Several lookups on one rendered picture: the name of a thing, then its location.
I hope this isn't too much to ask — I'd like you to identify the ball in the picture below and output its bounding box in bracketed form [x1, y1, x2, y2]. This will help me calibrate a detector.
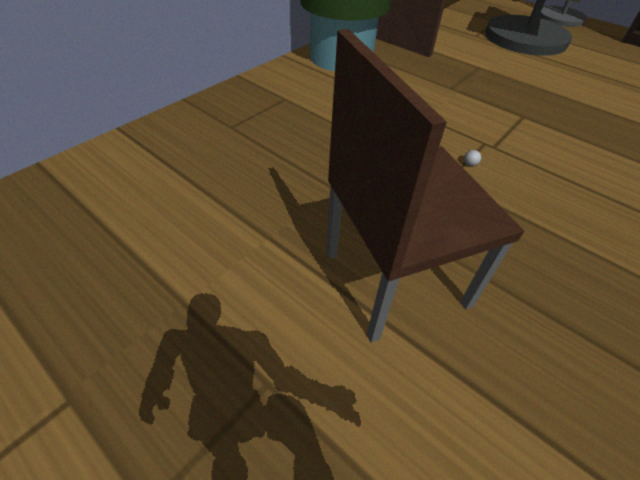
[464, 150, 481, 166]

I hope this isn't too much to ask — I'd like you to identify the coat stand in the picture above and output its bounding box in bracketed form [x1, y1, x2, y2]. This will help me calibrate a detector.
[539, 0, 587, 27]

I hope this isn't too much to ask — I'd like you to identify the chair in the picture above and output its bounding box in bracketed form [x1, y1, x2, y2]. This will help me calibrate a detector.
[326, 29, 524, 343]

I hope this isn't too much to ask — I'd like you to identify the potted plant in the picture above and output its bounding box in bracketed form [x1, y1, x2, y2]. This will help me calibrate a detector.
[300, 0, 392, 71]

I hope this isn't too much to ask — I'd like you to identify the office chair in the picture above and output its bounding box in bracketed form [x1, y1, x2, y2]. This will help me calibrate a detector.
[485, 0, 581, 56]

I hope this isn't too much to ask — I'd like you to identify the bookshelf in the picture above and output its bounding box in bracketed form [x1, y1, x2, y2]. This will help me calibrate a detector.
[621, 11, 640, 47]

